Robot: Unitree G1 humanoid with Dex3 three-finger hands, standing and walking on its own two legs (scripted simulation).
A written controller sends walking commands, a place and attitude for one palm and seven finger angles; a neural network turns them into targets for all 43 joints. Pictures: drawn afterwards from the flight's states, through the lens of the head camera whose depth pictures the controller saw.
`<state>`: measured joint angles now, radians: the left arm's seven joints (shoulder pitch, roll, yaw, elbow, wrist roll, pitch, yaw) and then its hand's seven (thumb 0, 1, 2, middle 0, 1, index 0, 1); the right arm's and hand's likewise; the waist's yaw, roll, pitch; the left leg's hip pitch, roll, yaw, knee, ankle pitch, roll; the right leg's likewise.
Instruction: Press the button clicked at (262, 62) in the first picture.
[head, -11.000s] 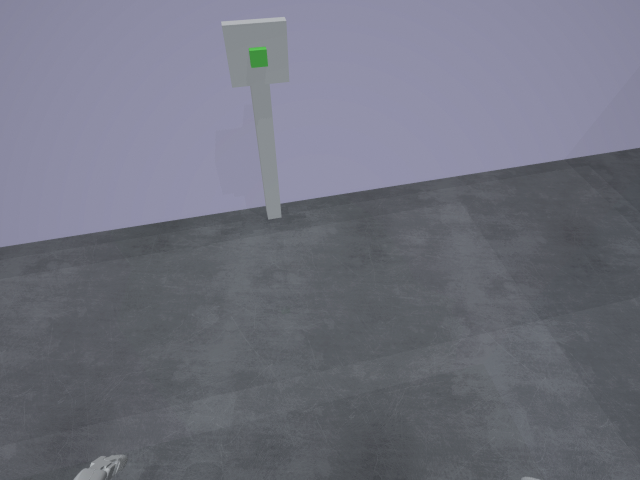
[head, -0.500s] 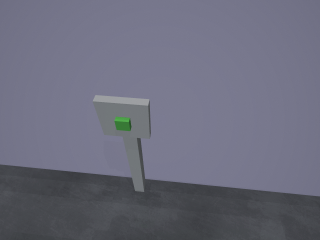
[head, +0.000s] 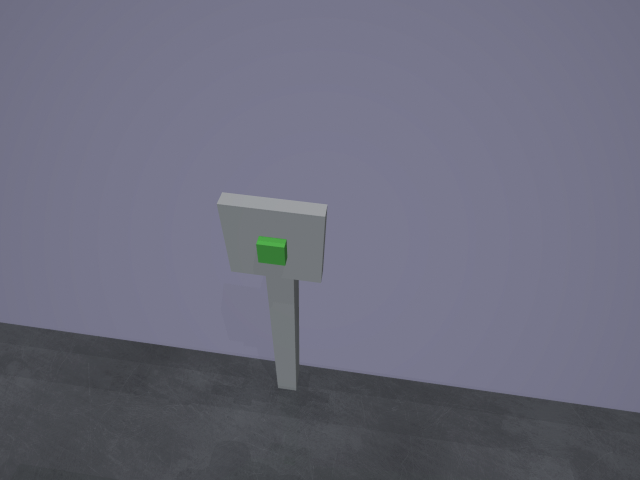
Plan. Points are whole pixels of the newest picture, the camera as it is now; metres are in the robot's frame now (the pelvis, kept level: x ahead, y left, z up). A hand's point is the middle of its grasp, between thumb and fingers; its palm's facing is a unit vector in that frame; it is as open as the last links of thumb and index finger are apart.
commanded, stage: look again from close up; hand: left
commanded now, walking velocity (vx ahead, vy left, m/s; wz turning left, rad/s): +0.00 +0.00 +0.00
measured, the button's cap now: (272, 249) +0.50 +0.12 -0.05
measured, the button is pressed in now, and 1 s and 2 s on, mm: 0 0 0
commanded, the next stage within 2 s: come to a stop and stand still in 0.54 s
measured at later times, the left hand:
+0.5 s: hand out of the picture -0.01 +0.15 -0.18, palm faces +0.04 -0.99 -0.14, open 7.4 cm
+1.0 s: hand out of the picture +0.00 +0.17 -0.18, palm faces +0.03 -0.98 -0.20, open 7.4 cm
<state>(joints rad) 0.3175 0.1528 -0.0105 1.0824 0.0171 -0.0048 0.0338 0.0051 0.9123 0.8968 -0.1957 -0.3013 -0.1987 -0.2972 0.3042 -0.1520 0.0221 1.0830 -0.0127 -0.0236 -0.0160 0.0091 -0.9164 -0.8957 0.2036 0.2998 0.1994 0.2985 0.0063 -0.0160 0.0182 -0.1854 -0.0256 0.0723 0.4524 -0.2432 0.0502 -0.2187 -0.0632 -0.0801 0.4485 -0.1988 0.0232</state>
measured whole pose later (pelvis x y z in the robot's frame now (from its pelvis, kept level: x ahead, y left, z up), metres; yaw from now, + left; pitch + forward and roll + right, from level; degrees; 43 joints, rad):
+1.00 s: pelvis +0.00 +0.00 +0.00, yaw +0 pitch -2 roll +0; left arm 0.31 0.16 -0.01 1.07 0.02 -0.01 0.04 0.01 0.91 0.90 -0.20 -0.30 -0.20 -0.30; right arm 0.31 -0.17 0.01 1.05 -0.01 -0.02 -0.02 0.02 -0.93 -0.90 0.20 0.30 0.20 0.30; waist 0.00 0.01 0.00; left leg -0.20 -0.02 0.07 0.50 -0.26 0.05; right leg -0.23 -0.06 -0.08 0.49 -0.22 0.02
